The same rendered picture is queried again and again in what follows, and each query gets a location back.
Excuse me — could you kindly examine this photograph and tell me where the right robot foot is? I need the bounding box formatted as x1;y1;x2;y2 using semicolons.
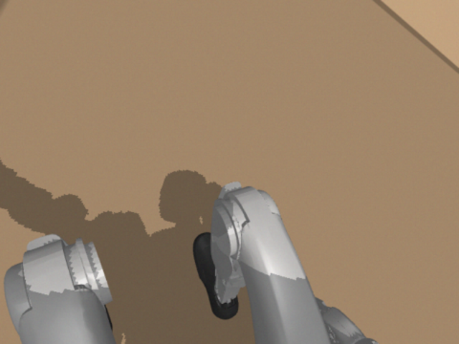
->
193;232;239;320

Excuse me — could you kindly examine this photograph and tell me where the right robot hand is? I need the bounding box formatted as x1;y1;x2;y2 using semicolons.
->
315;297;366;344

